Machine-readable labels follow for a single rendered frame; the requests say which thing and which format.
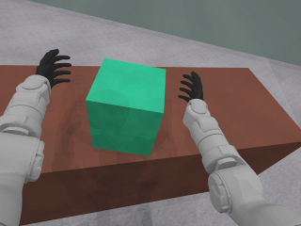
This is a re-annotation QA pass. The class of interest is carton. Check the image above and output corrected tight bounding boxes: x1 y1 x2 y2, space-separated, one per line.
86 58 166 156

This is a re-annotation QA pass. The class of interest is left robot hand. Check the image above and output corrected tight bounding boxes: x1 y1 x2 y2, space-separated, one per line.
35 49 71 89

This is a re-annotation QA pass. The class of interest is pedestal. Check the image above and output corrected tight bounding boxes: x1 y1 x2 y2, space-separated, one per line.
0 65 301 226

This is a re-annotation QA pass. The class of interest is right robot hand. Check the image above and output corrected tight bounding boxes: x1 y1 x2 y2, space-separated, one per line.
178 71 203 103

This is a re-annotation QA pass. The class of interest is right robot upper arm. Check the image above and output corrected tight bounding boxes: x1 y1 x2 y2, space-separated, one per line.
208 165 301 226

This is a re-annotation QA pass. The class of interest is right robot forearm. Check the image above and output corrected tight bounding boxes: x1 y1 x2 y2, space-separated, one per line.
182 99 265 198

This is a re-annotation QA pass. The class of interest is left robot upper arm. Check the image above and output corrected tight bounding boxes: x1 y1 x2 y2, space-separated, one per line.
0 132 45 226

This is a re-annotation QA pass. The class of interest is left robot forearm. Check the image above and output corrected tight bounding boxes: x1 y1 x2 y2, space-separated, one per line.
0 74 51 139

